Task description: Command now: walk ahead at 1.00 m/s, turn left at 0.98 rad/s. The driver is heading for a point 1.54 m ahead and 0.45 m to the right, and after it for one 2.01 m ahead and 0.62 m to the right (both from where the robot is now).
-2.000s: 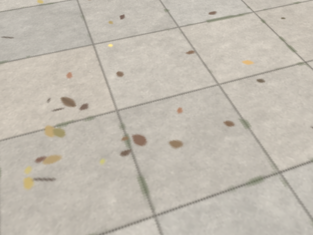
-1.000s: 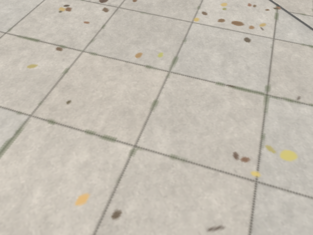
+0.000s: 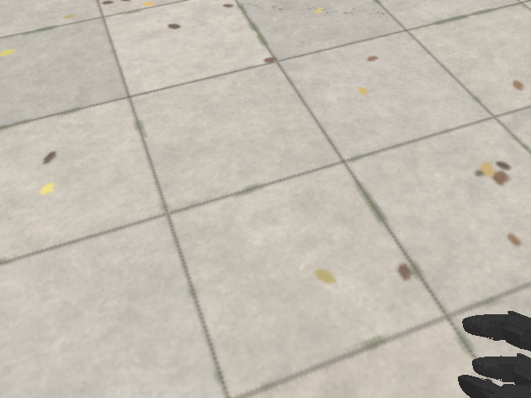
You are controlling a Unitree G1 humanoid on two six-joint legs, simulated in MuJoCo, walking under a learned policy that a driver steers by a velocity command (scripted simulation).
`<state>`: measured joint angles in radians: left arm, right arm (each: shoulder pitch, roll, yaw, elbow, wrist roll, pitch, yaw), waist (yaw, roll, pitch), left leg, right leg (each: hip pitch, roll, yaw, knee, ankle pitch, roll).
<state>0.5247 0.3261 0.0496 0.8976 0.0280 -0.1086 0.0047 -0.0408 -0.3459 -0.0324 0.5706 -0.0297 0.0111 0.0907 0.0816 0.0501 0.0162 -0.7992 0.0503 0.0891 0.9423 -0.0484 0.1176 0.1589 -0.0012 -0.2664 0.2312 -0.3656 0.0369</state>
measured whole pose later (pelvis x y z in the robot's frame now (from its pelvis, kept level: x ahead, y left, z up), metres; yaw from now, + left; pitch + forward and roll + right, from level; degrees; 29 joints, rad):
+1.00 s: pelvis +0.96 -0.05 -0.01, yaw -28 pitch +3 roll +1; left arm 0.45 0.37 0.10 0.85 -0.01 -0.06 -0.01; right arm -0.01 -0.27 0.04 0.57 -0.05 -0.09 -0.01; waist 0.12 -0.01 0.03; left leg -0.55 0.02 -0.05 0.57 -0.07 -0.03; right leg 0.00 0.17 0.27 0.76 -0.51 -0.14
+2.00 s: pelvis +1.67 -0.65 +0.00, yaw -40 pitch +0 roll +1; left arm 0.20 0.25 -0.01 0.73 0.05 -0.11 0.01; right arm 0.36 -0.33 -0.07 0.83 -0.01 -0.01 0.02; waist -0.04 0.01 0.03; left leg -0.34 -0.19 0.03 0.55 -0.21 0.17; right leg -0.39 0.01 0.06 1.41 -0.32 0.00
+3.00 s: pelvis +2.31 -1.05 +0.01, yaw +16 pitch +3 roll -1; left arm -0.02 0.29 0.03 0.59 0.01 -0.05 0.03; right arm 0.19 -0.32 -0.09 0.61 0.03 0.05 -0.04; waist -0.05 -0.01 0.07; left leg -0.37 -0.22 -0.26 0.51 -0.15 0.08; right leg -0.63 0.02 0.22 0.79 -0.22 0.11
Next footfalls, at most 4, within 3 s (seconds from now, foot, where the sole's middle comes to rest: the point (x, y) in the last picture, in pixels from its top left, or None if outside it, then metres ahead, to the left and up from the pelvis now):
0.10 left None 0.29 0.04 -0.76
0.56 right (322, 305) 0.72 -0.05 -0.76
0.98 left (306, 177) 1.18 0.01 -0.76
1.42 right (429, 142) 1.38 -0.41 -0.76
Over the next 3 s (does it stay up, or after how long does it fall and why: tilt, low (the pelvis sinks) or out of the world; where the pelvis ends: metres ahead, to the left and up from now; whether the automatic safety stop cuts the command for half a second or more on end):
stays up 2.31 -1.05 0.01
